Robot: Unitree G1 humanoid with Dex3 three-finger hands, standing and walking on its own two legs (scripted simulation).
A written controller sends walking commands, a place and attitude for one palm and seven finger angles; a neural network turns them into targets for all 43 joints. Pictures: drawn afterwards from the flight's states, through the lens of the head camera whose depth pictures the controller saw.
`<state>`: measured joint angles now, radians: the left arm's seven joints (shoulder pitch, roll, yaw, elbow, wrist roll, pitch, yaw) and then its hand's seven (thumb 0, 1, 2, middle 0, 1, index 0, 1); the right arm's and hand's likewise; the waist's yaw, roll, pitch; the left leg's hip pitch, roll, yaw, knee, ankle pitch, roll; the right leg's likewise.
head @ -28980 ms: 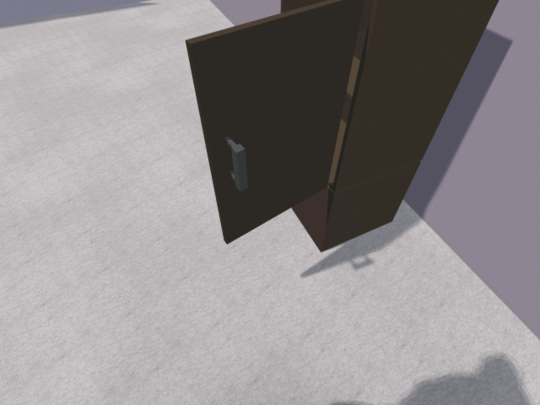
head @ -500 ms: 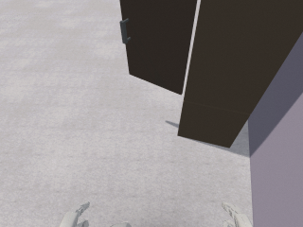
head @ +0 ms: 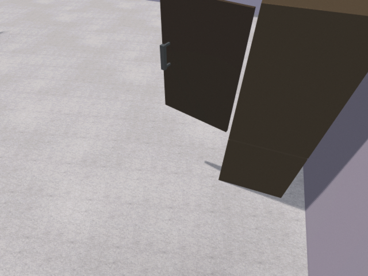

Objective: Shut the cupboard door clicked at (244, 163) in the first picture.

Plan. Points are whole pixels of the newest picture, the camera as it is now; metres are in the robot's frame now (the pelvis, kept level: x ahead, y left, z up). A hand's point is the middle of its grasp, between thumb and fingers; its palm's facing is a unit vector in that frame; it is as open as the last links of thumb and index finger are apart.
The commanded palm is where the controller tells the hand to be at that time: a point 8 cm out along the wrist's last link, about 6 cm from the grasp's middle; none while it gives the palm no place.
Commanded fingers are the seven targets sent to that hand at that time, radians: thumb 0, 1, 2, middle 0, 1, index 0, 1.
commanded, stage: let the arm hang, fingers relaxed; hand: left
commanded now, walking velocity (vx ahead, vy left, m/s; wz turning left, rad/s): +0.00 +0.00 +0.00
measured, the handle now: (166, 56) +1.05 +0.14 -0.02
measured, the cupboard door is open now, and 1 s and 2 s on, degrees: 75 75 75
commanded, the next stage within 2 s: look to check the result in 0.36 s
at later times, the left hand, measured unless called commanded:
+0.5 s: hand out of the picture +0.02 +0.17 -0.18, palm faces -0.01 -0.98 -0.19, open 7.4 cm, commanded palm none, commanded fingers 0.00 0.90 0.90 -0.20 -0.30 -0.20 -0.30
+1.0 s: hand out of the picture +0.07 +0.20 -0.17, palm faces -0.02 -0.97 -0.24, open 7.4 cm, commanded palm none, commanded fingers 0.00 0.90 0.90 -0.20 -0.30 -0.20 -0.30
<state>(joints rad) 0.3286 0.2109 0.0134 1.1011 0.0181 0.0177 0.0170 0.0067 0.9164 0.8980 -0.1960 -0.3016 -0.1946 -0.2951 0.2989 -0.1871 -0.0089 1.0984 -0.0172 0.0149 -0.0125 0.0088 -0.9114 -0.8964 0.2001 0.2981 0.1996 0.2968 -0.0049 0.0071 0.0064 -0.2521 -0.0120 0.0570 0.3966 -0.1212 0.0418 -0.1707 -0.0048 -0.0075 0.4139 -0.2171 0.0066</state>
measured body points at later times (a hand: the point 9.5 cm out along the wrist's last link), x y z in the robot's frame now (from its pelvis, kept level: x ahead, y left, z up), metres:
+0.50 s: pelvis +0.02 +0.00 +0.00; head +0.02 +0.00 +0.45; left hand +0.02 +0.23 -0.16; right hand +0.02 -0.23 -0.16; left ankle +0.06 +0.09 -0.74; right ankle +0.01 -0.13 -0.74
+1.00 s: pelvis +0.04 -0.01 +0.00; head +0.05 -0.01 +0.45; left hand +0.07 +0.25 -0.15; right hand +0.06 -0.26 -0.15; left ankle +0.06 +0.09 -0.74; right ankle +0.01 -0.13 -0.74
